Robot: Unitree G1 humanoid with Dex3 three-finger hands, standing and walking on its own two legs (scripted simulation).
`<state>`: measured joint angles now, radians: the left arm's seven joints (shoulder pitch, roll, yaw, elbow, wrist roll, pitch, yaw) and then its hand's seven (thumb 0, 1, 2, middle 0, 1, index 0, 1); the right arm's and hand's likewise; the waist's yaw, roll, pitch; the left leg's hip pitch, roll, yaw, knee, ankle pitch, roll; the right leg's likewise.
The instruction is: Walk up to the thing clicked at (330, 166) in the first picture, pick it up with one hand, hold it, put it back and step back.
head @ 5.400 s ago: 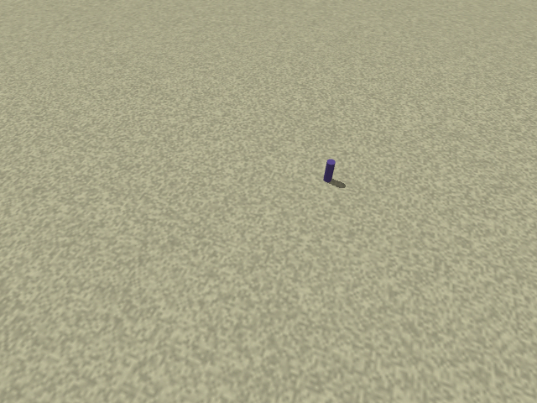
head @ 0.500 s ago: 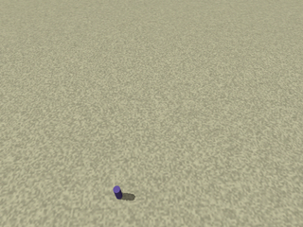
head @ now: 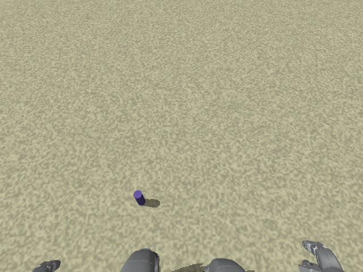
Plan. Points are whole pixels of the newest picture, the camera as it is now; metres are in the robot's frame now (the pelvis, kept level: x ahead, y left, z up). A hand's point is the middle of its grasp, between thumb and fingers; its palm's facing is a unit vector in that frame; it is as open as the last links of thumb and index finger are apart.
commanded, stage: walk up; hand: left
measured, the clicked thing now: (139, 198) +0.47 +0.24 -0.69
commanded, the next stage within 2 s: none
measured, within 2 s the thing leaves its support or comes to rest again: neither
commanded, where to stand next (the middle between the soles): +0.08 +0.01 m, yaw +1 degrees
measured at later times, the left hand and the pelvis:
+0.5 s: hand out of the picture -0.01 +0.31 -0.14, palm faces +0.10 -0.92 -0.39, open 7.4 cm; pelvis +0.01 +0.02 +0.01, yaw +5 degrees
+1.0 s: hand out of the picture +0.11 +0.27 -0.13, palm faces -0.04 -0.88 -0.48, open 7.4 cm; pelvis +0.01 +0.00 -0.01, yaw +0 degrees
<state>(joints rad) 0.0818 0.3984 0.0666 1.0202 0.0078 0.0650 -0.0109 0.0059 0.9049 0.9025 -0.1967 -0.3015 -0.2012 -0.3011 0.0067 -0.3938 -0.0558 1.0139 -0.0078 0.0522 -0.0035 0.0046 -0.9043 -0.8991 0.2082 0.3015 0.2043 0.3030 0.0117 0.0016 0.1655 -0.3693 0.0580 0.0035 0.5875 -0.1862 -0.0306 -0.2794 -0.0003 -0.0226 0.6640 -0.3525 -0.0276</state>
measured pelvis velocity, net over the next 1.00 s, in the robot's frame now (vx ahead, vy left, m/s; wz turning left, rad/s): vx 0.01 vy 0.00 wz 0.00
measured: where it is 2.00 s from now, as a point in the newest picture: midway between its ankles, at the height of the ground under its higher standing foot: outside the picture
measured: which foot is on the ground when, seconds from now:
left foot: down 0.00-0.02, up 0.04-0.44, down 0.46-0.84, up 0.86-1.00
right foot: down 0.00-0.46, up 0.48-0.80, down 0.82-1.00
